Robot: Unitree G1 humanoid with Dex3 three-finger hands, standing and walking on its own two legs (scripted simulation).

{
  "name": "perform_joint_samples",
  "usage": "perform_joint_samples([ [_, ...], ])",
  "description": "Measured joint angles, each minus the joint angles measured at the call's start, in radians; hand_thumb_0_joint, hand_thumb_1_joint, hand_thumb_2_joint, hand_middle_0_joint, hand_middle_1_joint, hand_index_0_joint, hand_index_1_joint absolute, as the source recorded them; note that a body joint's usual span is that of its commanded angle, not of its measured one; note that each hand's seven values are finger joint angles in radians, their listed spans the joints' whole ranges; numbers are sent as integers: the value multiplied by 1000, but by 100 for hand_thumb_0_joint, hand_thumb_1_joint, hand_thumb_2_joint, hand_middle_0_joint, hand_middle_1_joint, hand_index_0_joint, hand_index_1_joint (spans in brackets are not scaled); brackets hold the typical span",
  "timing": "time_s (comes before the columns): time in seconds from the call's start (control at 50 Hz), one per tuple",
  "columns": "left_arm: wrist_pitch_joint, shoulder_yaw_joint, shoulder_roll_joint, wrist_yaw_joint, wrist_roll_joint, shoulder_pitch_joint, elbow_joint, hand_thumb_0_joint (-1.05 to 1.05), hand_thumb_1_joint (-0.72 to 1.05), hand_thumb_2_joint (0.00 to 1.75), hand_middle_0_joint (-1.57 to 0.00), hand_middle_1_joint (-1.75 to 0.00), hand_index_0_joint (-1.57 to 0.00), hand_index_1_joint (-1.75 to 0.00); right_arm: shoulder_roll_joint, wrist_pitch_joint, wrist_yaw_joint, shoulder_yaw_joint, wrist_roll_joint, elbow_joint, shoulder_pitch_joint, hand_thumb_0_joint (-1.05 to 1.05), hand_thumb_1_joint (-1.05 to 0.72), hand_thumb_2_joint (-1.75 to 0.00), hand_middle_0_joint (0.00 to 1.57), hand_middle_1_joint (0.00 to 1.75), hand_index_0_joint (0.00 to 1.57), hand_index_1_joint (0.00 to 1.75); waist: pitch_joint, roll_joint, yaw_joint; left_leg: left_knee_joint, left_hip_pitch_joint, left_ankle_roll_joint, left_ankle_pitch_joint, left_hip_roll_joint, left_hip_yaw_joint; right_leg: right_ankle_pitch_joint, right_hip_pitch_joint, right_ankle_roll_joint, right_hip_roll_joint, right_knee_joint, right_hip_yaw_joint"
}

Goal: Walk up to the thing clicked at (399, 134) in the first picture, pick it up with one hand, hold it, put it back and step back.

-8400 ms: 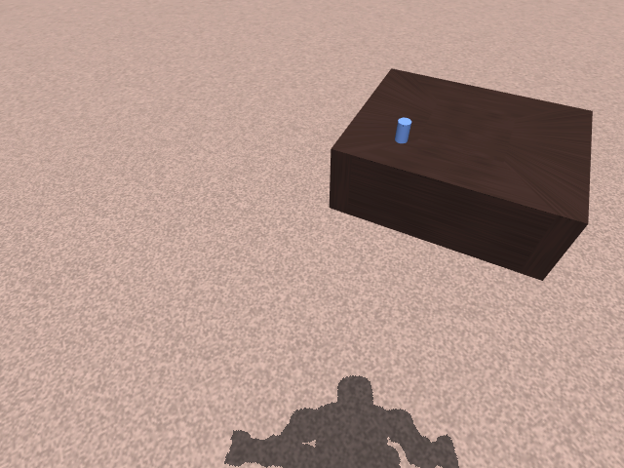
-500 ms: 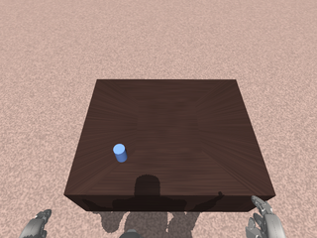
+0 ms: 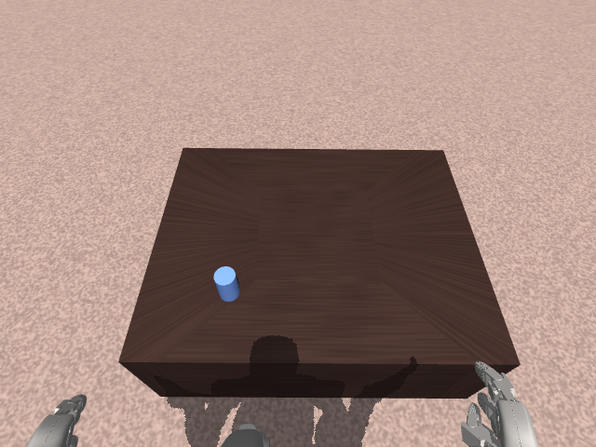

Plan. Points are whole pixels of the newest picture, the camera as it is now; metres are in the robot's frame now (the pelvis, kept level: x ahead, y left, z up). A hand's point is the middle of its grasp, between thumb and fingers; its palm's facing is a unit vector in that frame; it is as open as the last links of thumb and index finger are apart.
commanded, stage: go down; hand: left
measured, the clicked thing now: (227, 284) +0.53 +0.19 -0.34
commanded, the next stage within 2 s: none
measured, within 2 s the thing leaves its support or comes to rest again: neither
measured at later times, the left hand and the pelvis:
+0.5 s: hand (85, 344) +0.28 +0.32 -0.05, palm faces +0.12 -0.96 -0.24, open 17.3 cm; pelvis -0.01 +0.00 +0.00, yaw -1 degrees
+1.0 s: hand (77, 293) +0.35 +0.35 -0.04, palm faces +0.13 -0.98 -0.14, open 17.1 cm; pelvis -0.02 +0.01 -0.02, yaw -3 degrees
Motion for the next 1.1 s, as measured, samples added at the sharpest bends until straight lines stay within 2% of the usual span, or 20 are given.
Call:
perform_joint_samples([
  [0.14, -1, 8, 8, 0, -4, -15, 6, -1, -51, 12, -6, -8, -5, -9, 1, -18, -11, 3, -1, 8, 3, 1, -86, -89, 20, 30, 20, 30, 1, 0, 1, 7, -11, 0, 2, -1, -5, 0, -8, 0, 0, 6, -4],
  [0.26, -49, 44, 40, -11, -22, -126, 97, -1, -48, 13, -6, -7, -5, -9, -4, -45, -23, 16, 0, 38, -4, 1, -86, -89, 20, 30, 20, 30, 17, -8, -1, 13, -20, -1, 5, -2, -9, 0, -17, -2, 0, 16, -8],
  [0.36, -137, 108, 95, -59, -44, -287, 240, -1, -47, 13, -6, -6, -4, -8, -9, -68, -24, 26, -4, 76, -14, 1, -87, -89, 21, 30, 20, 31, 34, -22, -12, 14, -34, -4, 12, 0, -12, 5, -33, -4, 3, 20, -9],
  [0.48, -268, 188, 170, -158, -54, -472, 460, -1, -49, 11, -6, -5, -4, -7, -22, -77, -4, 15, -16, 103, -4, 1, -89, -90, 21, 30, 20, 31, 46, -32, -32, 14, -60, -3, 17, 8, -3, 13, -66, -5, 9, 23, 2],
  [0.58, -393, 247, 216, -241, -52, -572, 626, -1, -53, 10, -6, -4, -4, -6, -38, -67, 19, 2, -29, 112, 30, 1, -90, -90, 20, 30, 20, 31, 48, -35, -38, 24, -93, 0, 14, 14, 11, 14, -107, -3, 13, 37, 17],
  [0.66, -487, 286, 237, -283, -51, -630, 723, -1, -54, 9, -6, -3, -4, -6, -48, -46, 34, -3, -36, 122, 53, 1, -90, -90, 20, 30, 20, 31, 55, -39, -37, 39, -125, 4, 11, 17, 19, 13, -144, 0, 15, 55, 27],
  [0.84, -639, 358, 285, -327, -44, -758, 871, -1, -49, 9, -5, -1, -3, -4, -48, 3, 52, 5, -52, 145, 54, 1, -89, -90, 20, 30, 20, 31, 74, -56, -40, 65, -179, 8, 13, 20, 21, 15, -201, 3, 17, 82, 31],
  [1.1, -727, 399, 377, -362, -44, -899, 1005, -1, -41, 8, -5, -1, -3, -2, -57, 32, 66, 27, -65, 122, 28, 1, -89, -90, 20, 30, 20, 31, 73, -64, -60, 105, -263, 14, 14, 23, 10, 20, -275, 7, 22, 111, 25],
])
